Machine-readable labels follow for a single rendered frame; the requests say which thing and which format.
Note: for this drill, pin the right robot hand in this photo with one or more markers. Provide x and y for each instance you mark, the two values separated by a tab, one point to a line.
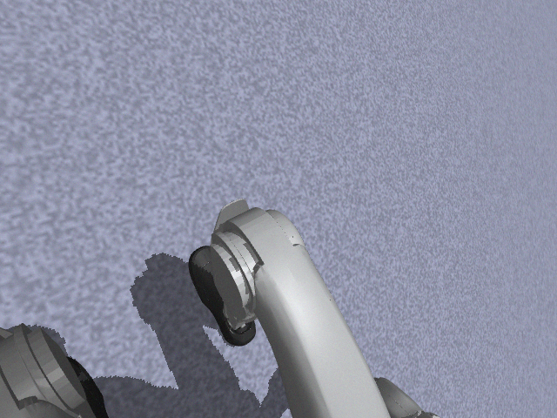
398	403

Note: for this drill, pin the left robot foot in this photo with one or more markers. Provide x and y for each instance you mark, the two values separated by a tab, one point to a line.
93	395

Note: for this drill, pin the right robot foot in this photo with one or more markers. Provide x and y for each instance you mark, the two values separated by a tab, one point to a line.
201	276

